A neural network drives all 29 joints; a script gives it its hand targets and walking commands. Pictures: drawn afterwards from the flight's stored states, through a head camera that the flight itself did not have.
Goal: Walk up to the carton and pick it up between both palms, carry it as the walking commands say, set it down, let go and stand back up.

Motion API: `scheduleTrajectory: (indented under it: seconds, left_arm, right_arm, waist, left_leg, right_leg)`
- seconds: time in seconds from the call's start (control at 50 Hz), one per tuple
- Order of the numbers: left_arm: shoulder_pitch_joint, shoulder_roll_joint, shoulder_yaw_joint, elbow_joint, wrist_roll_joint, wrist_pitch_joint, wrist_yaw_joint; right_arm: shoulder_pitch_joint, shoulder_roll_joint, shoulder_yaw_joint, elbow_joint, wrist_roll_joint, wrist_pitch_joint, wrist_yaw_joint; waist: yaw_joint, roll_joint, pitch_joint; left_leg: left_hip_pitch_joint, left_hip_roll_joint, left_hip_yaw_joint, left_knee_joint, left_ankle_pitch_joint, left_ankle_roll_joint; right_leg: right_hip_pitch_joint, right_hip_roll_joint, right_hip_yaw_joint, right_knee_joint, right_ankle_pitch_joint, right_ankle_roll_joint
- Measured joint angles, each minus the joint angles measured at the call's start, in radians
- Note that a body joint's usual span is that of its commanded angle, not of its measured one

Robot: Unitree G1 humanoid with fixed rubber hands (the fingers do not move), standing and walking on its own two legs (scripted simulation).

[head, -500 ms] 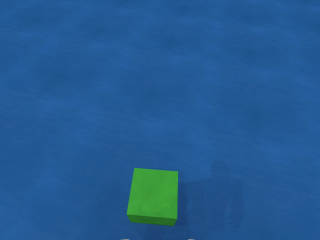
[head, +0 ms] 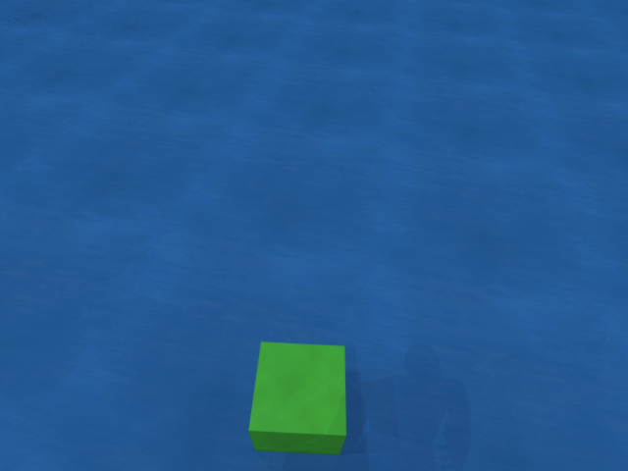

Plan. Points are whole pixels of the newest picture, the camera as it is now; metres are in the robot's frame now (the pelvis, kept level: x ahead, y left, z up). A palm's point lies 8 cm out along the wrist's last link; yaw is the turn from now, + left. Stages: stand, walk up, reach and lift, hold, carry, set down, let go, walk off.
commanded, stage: walk up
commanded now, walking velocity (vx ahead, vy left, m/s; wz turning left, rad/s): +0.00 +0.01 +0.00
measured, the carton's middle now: (300, 398) +0.45 +0.01 -0.67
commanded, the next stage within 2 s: none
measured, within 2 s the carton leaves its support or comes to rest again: neither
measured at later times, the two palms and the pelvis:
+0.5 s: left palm out of the picture +0.00 +0.19 -0.14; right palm out of the picture -0.01 -0.24 -0.15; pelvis +0.00 -0.02 +0.00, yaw +1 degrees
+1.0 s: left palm out of the picture +0.04 +0.20 -0.14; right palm out of the picture -0.01 -0.25 -0.15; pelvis +0.01 -0.03 +0.00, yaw -4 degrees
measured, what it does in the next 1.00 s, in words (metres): stands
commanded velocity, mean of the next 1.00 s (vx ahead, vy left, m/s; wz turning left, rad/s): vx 0.01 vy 0.00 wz -0.06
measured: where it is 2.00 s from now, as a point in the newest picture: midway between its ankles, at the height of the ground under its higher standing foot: outside the picture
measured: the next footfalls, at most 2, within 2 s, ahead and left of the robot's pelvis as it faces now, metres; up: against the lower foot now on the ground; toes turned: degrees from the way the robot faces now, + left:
none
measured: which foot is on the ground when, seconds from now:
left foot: down 0.00-1.00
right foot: down 0.00-1.00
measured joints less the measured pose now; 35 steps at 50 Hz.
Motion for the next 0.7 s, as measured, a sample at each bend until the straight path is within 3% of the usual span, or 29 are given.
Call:
scheduleTrajectory:
  seconds: [0.18, 0.7]
  left_arm:
    - [0.022, -0.055, -0.022, 0.021, 0.002, -0.031, -0.003]
    - [0.068, -0.057, -0.014, 0.036, -0.009, -0.035, 0.005]
  right_arm:
    - [0.039, -0.008, 0.003, 0.05, 0.004, 0.014, 0.01]
    - [0.052, 0.024, 0.016, 0.077, -0.003, -0.001, -0.008]
  waist:
    - [-0.011, 0.05, -0.003]
    - [0.003, 0.023, -0.001]
  left_leg:
    - [0.057, 0.016, -0.017, -0.084, 0.051, -0.028]
    - [0.067, 0.019, -0.016, -0.07, 0.025, -0.037]
  right_leg:
    - [0.039, 0.021, -0.018, -0.037, 0.005, -0.016]
    - [0.047, 0.023, -0.018, -0.021, -0.022, -0.022]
